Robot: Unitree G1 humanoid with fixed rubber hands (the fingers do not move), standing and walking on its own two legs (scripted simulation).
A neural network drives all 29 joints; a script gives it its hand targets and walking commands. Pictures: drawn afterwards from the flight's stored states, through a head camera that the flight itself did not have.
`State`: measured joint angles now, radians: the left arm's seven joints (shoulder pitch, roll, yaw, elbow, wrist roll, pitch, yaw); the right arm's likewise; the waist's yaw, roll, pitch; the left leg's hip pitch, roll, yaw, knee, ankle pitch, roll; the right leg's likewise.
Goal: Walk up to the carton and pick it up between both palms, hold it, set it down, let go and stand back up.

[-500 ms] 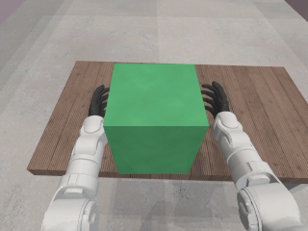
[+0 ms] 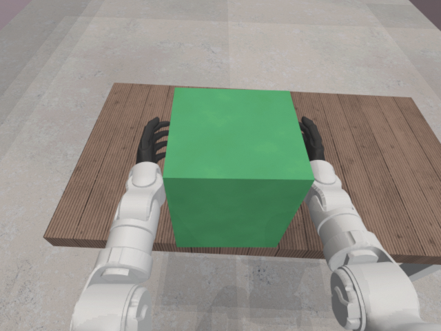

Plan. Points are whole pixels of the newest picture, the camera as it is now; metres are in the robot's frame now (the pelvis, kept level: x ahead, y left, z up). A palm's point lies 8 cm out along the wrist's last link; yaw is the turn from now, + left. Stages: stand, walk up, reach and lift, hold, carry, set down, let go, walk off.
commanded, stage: reach and lift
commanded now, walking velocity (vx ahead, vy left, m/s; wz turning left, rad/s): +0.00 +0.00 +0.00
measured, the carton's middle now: (229, 173) +0.40 +0.04 +0.04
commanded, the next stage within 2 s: none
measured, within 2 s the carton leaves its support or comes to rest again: leaves its support in 1.22 s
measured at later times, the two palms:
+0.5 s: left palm (149, 168) +0.36 +0.18 +0.08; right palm (317, 168) +0.40 -0.11 +0.09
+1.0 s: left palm (150, 166) +0.36 +0.18 +0.08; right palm (316, 168) +0.40 -0.11 +0.08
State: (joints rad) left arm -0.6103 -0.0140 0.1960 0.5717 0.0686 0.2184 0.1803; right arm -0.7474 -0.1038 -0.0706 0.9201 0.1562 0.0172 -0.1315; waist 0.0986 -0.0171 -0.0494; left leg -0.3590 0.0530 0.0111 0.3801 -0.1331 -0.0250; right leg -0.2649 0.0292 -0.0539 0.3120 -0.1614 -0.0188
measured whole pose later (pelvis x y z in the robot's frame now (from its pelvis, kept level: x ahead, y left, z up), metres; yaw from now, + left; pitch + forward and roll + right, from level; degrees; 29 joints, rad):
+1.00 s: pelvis +0.01 +0.00 +0.01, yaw +0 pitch +2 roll +0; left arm -0.54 -0.12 0.36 0.53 0.31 0.18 0.04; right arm -0.65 0.00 -0.28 0.94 -0.12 -0.13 -0.07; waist 0.08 -0.05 -0.02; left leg -0.20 0.04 0.02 0.27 -0.10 -0.02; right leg -0.12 0.02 -0.05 0.23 -0.15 -0.02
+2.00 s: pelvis +0.00 +0.01 +0.00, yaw +2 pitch -3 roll -1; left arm -0.59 -0.05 0.27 0.34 0.24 0.47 0.07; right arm -0.68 -0.06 -0.07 0.76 0.14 0.10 -0.16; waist -0.02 -0.07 -0.01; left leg -0.13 0.02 0.00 0.31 -0.12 -0.01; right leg -0.03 0.00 -0.07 0.25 -0.16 0.00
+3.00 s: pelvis +0.00 +0.02 +0.00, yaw +1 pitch -5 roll -1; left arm -0.76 0.00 0.30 0.31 0.24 0.75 0.03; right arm -0.81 -0.11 -0.03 0.68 0.27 0.39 -0.23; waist -0.08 -0.04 -0.07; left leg -0.13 0.02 0.02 0.35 -0.15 0.00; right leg -0.02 0.00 -0.05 0.27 -0.17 0.01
